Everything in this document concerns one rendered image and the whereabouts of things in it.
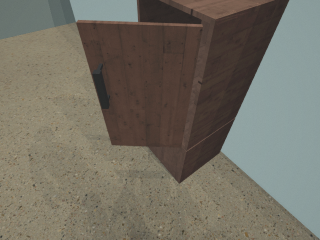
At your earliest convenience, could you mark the cupboard door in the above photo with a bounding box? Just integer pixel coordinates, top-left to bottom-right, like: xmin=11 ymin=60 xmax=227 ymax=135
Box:
xmin=76 ymin=20 xmax=203 ymax=148

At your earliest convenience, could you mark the handle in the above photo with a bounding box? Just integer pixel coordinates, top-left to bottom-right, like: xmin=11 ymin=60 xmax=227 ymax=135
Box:
xmin=92 ymin=63 xmax=110 ymax=109

